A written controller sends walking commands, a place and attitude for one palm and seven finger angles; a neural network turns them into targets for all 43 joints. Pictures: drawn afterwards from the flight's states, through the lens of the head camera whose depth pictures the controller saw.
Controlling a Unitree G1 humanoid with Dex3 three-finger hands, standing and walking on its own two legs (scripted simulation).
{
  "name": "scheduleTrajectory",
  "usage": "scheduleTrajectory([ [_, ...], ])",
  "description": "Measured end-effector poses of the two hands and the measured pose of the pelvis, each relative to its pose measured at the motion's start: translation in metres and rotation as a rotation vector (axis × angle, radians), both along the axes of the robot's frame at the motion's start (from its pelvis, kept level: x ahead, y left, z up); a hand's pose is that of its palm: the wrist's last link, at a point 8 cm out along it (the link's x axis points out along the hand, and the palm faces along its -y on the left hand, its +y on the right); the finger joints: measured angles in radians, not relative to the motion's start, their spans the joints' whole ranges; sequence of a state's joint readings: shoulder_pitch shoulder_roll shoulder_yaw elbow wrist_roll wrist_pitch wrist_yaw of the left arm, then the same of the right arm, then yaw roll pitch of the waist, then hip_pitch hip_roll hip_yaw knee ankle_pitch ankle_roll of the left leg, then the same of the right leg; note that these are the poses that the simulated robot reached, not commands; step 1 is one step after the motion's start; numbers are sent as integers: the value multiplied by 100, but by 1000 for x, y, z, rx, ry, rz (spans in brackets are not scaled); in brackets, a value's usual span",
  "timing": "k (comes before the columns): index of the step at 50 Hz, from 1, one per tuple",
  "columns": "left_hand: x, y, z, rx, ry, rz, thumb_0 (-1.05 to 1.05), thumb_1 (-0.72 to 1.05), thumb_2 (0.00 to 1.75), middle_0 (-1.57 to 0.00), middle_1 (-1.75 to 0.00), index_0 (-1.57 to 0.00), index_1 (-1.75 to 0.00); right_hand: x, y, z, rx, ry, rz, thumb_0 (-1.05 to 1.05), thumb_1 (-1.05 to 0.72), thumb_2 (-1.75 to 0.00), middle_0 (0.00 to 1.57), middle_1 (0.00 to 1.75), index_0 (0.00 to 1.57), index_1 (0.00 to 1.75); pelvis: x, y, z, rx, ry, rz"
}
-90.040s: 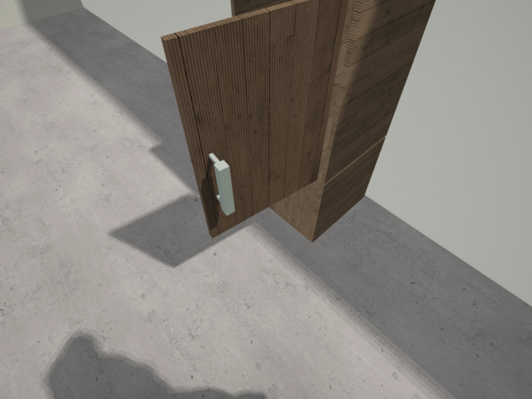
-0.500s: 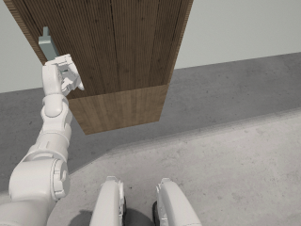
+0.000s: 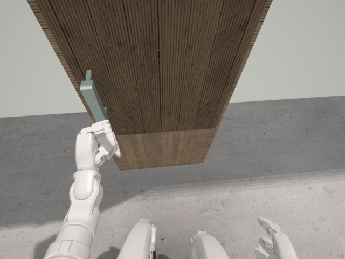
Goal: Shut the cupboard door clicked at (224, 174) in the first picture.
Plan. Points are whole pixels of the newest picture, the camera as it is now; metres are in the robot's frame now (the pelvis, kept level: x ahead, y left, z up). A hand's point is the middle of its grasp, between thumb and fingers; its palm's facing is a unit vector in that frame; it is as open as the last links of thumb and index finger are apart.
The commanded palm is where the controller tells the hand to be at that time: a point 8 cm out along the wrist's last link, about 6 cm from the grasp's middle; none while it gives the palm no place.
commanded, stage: draw the hand back to the body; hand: left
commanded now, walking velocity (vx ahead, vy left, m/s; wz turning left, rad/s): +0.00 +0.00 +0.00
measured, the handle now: (97, 100) +0.49 +0.23 +0.01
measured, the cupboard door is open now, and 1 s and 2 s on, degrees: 0 0 0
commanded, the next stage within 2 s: step back with the hand held close in 1.54 s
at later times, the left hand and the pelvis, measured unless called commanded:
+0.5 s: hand (73, 153) +0.29 +0.18 +0.14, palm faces +0.14 -0.99 -0.08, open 3.1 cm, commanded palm +0.25 +0.24 +0.15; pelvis +0.02 -0.01 +0.06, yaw +1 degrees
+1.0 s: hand out of the picture +0.24 +0.25 +0.24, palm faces +0.40 -0.84 -0.36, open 4.8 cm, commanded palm +0.19 +0.29 +0.26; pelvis +0.04 +0.00 +0.11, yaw +1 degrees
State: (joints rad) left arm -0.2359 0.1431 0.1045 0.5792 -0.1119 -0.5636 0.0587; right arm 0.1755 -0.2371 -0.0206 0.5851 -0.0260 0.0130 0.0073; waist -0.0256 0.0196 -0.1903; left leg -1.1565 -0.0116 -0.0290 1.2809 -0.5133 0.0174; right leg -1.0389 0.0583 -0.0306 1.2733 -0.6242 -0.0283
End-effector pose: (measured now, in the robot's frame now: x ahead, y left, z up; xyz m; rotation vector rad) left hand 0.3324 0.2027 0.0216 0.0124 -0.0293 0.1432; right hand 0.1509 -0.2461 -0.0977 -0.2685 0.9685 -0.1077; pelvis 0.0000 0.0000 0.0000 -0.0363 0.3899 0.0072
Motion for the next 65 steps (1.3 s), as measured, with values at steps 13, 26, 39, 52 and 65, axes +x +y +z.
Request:
scheduleTrajectory([
  [13,-41,20,65,31,11,19,1,90,90,-130,-150,-130,-150,23,11,35,69,-67,-1,1,-91,-90,20,30,20,29,16,-11,36,17,-96,12],
  [26,-77,34,122,115,37,12,1,90,90,-125,-144,-125,-145,14,-7,77,46,-161,-56,1,-90,-90,20,30,20,29,17,-15,67,32,-212,12],
  [39,-111,66,181,308,143,192,1,90,90,-95,-112,-96,-112,46,14,124,61,-275,-26,1,-90,-90,20,30,20,29,25,-5,103,40,-357,13],
  [52,-137,93,241,385,23,298,1,90,90,-60,-73,-61,-74,80,46,142,113,-350,78,1,-90,-90,20,30,20,29,38,2,115,42,-412,18],
  [65,-155,107,283,475,-75,375,1,90,90,-28,-39,-29,-39,79,44,136,125,-319,84,2,-90,-90,20,30,20,29,41,3,118,46,-424,18],
])
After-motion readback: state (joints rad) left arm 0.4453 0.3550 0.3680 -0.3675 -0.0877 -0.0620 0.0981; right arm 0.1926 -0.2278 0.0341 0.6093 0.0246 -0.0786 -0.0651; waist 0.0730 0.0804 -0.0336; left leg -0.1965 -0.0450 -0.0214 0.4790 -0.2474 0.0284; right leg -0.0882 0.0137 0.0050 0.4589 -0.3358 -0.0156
